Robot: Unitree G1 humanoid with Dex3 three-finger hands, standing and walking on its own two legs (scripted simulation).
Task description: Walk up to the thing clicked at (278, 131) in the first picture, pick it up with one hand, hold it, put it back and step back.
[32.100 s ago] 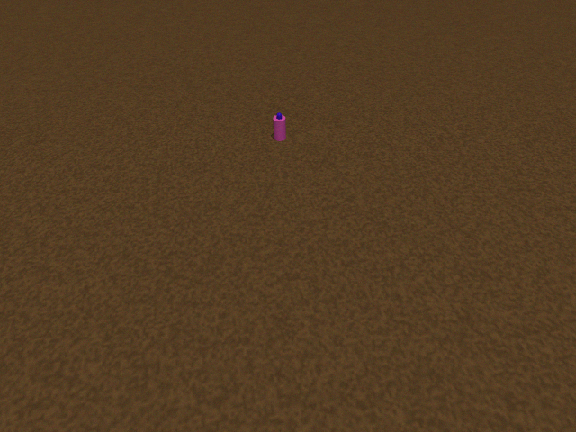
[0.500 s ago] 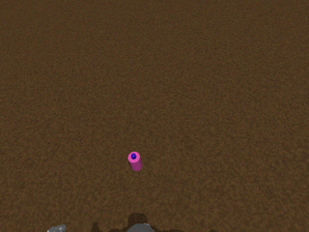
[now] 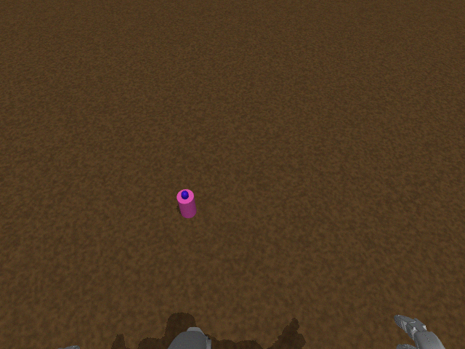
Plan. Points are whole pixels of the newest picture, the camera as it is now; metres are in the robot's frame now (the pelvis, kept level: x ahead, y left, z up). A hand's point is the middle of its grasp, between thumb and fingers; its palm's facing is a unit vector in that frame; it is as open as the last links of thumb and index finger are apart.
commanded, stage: step back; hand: left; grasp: from the side
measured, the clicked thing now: (186, 202) +0.75 +0.25 -0.67
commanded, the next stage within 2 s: stand in 1.88 s
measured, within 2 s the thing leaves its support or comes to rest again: neither
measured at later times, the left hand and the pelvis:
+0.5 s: hand out of the picture -0.06 +0.26 -0.14, palm faces +0.10 -0.92 -0.38, open 7.3 cm; pelvis -0.17 -0.02 +0.00, yaw +6 degrees
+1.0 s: hand out of the picture -0.29 +0.22 -0.13, palm faces +0.12 -0.89 -0.43, open 7.4 cm; pelvis -0.30 -0.06 +0.01, yaw +5 degrees
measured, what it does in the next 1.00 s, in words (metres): walks backwards: right foot, then left foot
